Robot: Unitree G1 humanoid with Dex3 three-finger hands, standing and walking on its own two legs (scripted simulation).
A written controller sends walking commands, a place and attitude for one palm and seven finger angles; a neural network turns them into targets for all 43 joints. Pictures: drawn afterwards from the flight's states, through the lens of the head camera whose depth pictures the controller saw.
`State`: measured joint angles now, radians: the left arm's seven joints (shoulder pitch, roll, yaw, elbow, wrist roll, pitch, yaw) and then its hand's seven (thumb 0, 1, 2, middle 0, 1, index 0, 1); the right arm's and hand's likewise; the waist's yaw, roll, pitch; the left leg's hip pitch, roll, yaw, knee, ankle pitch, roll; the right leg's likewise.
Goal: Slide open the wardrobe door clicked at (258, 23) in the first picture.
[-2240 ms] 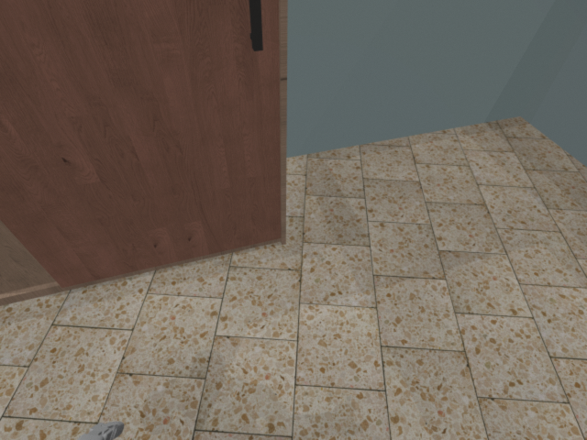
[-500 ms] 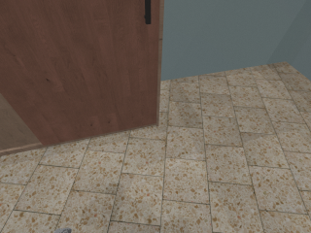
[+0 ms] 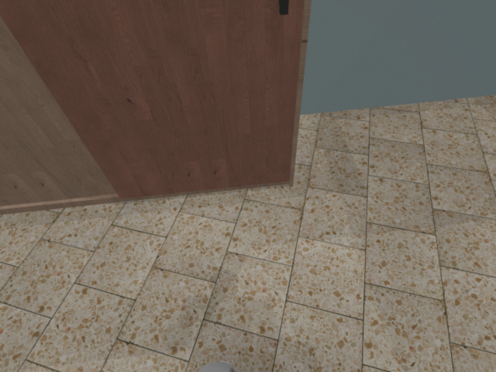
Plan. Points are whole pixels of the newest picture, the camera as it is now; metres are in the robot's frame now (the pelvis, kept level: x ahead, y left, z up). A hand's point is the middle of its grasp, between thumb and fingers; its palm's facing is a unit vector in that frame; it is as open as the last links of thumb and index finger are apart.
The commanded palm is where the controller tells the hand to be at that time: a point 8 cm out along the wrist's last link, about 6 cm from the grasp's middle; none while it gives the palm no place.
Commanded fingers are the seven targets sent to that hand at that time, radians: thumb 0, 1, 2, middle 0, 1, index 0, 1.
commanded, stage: turn to face it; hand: right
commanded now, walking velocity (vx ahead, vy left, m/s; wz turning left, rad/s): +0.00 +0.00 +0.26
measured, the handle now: out of the picture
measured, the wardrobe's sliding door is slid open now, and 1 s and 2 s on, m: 0.00 0.00 0.00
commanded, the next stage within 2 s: take the last steps up to it in 0.04 s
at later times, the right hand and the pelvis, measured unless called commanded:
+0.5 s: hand out of the picture +0.06 -0.15 -0.16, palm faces -0.08 +0.98 -0.19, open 7.3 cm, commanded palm none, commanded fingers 0.00 -0.90 -0.90 0.20 0.30 0.20 0.30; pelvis +0.03 +0.02 +0.01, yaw +7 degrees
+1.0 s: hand (362, 315) +0.26 -0.20 -0.16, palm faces -0.06 +0.98 -0.18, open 7.4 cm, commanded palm none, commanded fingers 0.00 -0.90 -0.90 0.20 0.30 0.20 0.30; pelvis +0.19 -0.02 +0.01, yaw +7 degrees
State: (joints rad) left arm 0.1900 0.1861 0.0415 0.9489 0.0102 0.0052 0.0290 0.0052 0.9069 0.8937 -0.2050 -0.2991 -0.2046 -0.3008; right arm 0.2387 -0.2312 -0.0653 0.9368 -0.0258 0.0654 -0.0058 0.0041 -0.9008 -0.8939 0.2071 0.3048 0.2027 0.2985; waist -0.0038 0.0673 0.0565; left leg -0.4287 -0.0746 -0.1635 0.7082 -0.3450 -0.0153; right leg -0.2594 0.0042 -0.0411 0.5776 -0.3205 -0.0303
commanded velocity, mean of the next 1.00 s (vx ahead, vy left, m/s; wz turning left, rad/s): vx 0.26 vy -0.01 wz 0.04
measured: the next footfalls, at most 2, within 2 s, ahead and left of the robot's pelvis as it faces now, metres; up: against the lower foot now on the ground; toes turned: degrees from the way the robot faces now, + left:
left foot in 0.34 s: +0.00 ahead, +0.13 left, +0.00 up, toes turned +11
right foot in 0.72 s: +0.25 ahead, -0.12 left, +0.00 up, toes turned -3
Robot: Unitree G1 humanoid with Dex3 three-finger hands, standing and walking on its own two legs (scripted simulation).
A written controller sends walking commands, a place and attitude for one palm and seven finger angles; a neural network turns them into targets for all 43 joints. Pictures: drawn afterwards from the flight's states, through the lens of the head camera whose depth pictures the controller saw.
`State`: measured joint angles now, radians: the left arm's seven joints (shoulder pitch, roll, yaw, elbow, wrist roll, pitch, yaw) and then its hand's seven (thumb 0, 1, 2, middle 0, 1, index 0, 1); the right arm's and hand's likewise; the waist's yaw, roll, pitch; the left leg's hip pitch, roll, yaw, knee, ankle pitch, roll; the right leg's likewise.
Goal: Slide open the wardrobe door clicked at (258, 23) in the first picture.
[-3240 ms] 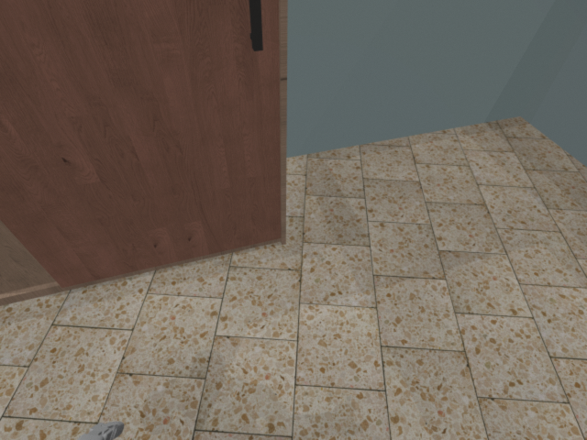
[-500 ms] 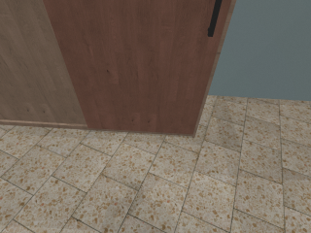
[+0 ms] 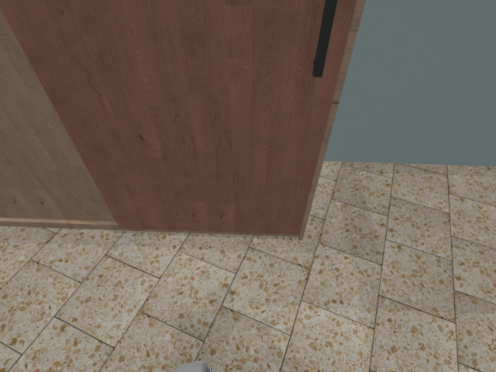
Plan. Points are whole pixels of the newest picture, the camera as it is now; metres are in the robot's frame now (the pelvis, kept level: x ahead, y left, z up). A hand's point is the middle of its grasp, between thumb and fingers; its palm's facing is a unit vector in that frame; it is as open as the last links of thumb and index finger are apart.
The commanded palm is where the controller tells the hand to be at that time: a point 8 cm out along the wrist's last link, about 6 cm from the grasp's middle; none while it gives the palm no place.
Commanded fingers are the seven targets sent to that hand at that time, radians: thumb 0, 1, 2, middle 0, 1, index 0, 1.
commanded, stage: take the last steps up to it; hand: right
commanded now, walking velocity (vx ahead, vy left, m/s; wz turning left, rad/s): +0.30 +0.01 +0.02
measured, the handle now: out of the picture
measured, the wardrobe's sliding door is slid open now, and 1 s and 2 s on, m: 0.00 0.00 0.00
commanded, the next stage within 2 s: come to a stop and stand still in 0.58 s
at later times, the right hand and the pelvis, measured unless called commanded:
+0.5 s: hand out of the picture +0.13 -0.14 -0.18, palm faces +0.12 +0.98 -0.14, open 7.3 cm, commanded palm none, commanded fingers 0.00 -0.90 -0.90 0.20 0.30 0.20 0.30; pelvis +0.20 +0.01 +0.00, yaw -2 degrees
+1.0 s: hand (340, 263) +0.41 -0.20 -0.18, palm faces +0.01 +0.97 -0.26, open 7.3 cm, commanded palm none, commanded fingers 0.00 -0.90 -0.90 0.20 0.30 0.20 0.30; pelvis +0.32 +0.00 -0.01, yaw +0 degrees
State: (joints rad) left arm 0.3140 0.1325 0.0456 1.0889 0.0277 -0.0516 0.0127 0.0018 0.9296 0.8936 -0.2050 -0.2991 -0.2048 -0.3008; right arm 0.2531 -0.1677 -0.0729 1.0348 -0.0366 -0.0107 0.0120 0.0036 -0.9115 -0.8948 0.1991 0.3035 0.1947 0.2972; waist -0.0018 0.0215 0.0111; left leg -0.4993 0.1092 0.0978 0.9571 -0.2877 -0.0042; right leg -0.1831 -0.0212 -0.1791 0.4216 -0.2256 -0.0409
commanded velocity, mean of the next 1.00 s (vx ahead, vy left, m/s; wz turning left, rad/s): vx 0.07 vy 0.00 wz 0.01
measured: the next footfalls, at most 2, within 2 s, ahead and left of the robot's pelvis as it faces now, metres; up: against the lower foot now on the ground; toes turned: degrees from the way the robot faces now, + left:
left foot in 0.16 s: +0.16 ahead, +0.14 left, +0.00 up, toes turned +9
right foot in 0.56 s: +0.35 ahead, -0.11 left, +0.00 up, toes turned -11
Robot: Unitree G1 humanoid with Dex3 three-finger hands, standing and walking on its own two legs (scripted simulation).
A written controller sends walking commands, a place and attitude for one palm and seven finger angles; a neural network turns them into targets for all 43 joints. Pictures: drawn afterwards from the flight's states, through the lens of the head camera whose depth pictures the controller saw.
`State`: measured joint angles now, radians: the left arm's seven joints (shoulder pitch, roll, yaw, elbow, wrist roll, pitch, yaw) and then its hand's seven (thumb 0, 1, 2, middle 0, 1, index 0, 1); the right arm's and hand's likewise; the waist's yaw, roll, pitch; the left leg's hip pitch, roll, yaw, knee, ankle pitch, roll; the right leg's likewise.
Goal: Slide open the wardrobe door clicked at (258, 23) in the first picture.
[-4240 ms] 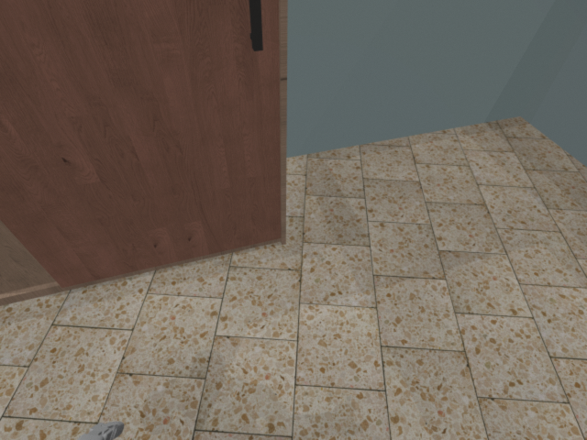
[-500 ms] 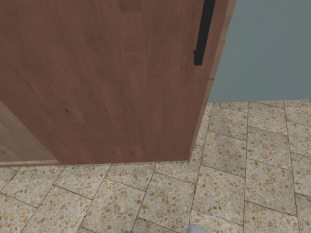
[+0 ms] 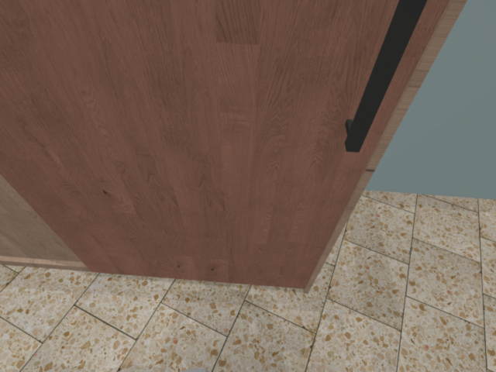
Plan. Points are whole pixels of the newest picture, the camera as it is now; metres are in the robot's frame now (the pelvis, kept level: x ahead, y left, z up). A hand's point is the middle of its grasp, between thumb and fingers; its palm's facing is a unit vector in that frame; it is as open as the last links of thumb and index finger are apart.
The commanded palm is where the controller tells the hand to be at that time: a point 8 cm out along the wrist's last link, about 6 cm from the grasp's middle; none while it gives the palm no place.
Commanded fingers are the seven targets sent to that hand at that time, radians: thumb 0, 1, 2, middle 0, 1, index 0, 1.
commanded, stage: come to a stop and stand still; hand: right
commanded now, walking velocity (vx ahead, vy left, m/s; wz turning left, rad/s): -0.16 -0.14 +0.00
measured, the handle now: (387, 44) +0.49 -0.14 +0.29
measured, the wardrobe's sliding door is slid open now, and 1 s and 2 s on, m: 0.00 0.00 0.00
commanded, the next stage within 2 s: look again from close up in 1.28 s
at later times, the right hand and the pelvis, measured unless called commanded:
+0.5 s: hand out of the picture -0.02 -0.25 -0.17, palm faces +0.09 +0.96 -0.26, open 7.4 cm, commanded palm none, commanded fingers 0.00 -0.90 -0.90 0.20 0.30 0.20 0.30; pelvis -0.06 -0.05 -0.01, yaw -1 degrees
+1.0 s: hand out of the picture -0.09 -0.23 -0.16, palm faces +0.09 +0.98 -0.20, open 7.4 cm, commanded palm none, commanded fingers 0.00 -0.90 -0.90 0.20 0.30 0.20 0.30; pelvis -0.09 -0.06 +0.01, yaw -4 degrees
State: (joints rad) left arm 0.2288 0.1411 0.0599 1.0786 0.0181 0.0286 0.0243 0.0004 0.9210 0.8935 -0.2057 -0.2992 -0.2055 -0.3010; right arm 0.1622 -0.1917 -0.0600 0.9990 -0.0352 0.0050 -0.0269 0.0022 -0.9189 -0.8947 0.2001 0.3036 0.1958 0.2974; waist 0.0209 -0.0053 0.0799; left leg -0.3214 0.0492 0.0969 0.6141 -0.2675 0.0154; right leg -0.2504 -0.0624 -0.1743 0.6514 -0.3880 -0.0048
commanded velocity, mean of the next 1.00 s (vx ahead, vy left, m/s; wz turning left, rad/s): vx -0.01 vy -0.02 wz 0.00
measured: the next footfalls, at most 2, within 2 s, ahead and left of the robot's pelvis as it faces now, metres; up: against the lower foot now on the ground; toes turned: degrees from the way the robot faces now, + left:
right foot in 0.30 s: -0.01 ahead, -0.14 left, +0.00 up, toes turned -6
